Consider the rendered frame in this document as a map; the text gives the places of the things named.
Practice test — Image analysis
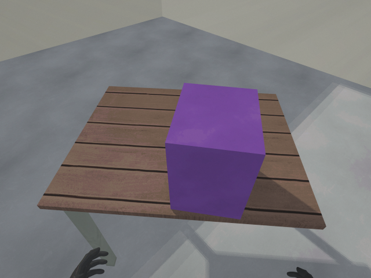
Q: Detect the carton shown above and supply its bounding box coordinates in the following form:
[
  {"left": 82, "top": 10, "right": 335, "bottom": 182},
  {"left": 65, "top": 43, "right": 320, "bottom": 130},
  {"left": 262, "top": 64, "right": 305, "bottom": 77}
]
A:
[{"left": 165, "top": 83, "right": 265, "bottom": 220}]

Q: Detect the table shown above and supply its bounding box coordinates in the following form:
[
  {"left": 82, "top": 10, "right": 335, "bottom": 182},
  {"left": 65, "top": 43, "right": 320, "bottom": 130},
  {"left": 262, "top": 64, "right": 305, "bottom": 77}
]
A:
[{"left": 37, "top": 86, "right": 326, "bottom": 266}]

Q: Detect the robot left hand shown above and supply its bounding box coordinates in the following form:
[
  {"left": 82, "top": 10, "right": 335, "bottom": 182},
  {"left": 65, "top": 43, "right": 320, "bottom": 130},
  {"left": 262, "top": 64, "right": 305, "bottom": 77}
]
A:
[{"left": 70, "top": 247, "right": 108, "bottom": 278}]

